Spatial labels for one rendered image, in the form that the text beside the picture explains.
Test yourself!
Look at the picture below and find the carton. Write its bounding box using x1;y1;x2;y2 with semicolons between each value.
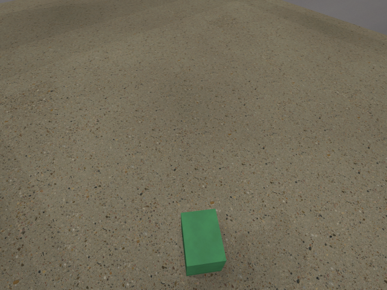
181;208;227;276

